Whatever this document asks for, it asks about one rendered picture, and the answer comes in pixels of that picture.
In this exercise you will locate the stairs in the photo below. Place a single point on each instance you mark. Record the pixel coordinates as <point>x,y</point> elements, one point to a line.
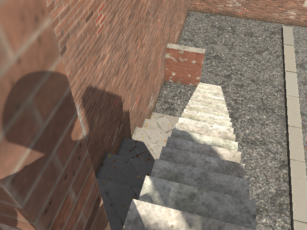
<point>198,182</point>

